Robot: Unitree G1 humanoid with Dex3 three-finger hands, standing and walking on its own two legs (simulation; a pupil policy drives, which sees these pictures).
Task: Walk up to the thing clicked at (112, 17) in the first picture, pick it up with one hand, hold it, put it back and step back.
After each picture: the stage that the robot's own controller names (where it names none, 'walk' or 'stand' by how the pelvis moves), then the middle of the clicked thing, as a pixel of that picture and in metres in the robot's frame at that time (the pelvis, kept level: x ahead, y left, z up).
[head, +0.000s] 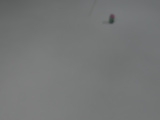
stand; (111, 19) +1.86 -0.47 -0.72
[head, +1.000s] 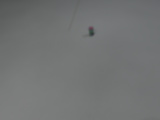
walk; (91, 31) +1.76 -0.04 -0.69
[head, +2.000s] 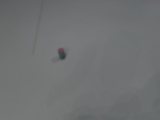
walk; (61, 54) +1.13 +0.27 -0.71
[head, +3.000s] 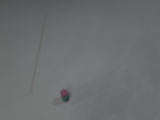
walk; (65, 95) +0.68 +0.20 -0.72
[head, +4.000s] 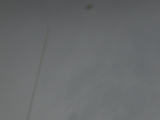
walk; out of the picture +0.43 +0.13 -0.72
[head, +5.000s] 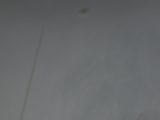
stand; out of the picture +0.34 +0.13 -0.71
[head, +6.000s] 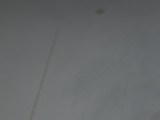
stand; out of the picture +0.32 +0.10 -0.72
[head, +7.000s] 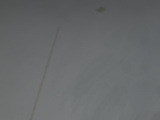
stand; out of the picture +0.33 +0.10 -0.72
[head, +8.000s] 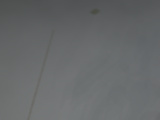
stand; out of the picture +0.33 +0.13 -0.72
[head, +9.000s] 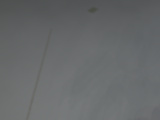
stand; out of the picture +0.32 +0.13 -0.72
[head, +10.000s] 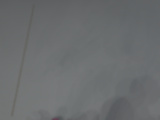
go down; out of the picture +0.34 +0.15 -0.69
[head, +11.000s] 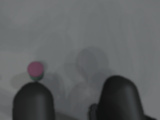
go down; (36, 72) +0.41 +0.15 -0.30
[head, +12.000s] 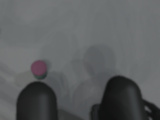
close in; (39, 70) +0.41 +0.14 -0.30
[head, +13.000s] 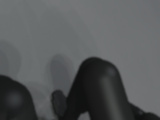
close in; out of the picture +0.42 +0.18 -0.23
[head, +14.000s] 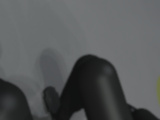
close; out of the picture +0.41 +0.20 -0.22
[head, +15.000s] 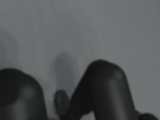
lift; out of the picture +0.36 +0.20 -0.21
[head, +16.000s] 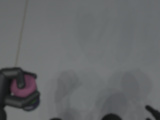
lift; (27, 94) +0.31 +0.17 -0.01
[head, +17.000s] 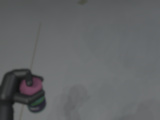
hold; (34, 95) +0.31 +0.17 +0.00
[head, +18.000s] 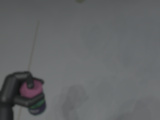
hold; (34, 98) +0.31 +0.17 -0.01
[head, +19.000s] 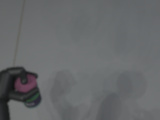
crouch; (29, 92) +0.34 +0.17 -0.07
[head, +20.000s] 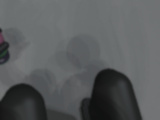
lower; out of the picture +0.46 +0.21 -0.13
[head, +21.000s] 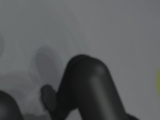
lower; out of the picture +0.44 +0.24 -0.24
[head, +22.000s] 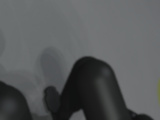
lower; out of the picture +0.43 +0.24 -0.24
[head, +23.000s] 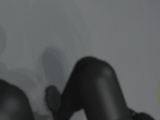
lower; out of the picture +0.43 +0.24 -0.24
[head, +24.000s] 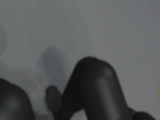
lower; out of the picture +0.42 +0.24 -0.24
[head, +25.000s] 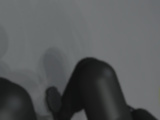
open; out of the picture +0.41 +0.22 -0.24
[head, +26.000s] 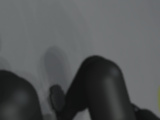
stand; out of the picture +0.41 +0.22 -0.23
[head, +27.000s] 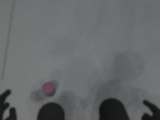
stand; (49, 89) +0.39 +0.16 -0.48
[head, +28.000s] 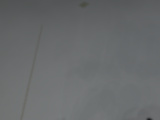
stand; out of the picture +0.34 +0.15 -0.66
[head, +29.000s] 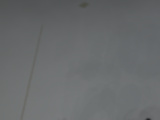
stand; out of the picture +0.35 +0.16 -0.67
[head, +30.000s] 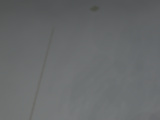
stand; out of the picture +0.36 +0.14 -0.72
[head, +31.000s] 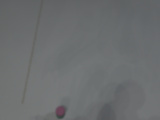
walk; (60, 112) +0.40 +0.09 -0.71
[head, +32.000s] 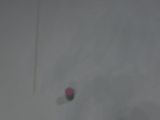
walk; (69, 94) +0.56 +0.11 -0.69
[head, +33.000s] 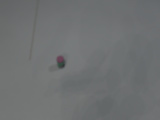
walk; (60, 62) +0.87 +0.18 -0.69
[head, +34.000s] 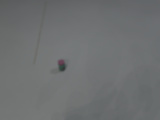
stand; (61, 65) +1.01 +0.20 -0.70
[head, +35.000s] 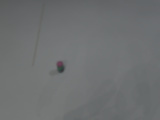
stand; (60, 67) +1.02 +0.20 -0.72
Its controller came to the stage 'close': yes
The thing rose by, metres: 0.71
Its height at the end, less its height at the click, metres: +0.00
